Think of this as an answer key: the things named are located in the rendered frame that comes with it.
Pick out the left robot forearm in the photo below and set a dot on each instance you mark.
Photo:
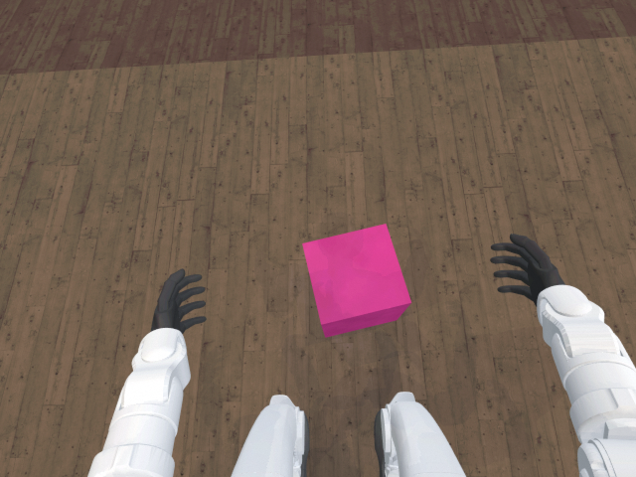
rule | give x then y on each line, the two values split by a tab
145	422

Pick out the right robot forearm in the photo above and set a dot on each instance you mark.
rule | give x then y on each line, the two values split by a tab
594	367

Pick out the right robot upper arm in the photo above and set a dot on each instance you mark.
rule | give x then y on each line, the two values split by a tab
607	458

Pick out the robot right hand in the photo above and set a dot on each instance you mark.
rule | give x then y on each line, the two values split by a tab
539	273

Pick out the robot right shin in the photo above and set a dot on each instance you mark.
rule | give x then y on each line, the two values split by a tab
391	465

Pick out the robot left hand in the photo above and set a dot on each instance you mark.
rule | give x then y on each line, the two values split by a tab
168	312

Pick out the right robot thigh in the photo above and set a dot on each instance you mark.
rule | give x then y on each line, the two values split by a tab
411	433

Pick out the carton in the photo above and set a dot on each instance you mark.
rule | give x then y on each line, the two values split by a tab
356	280

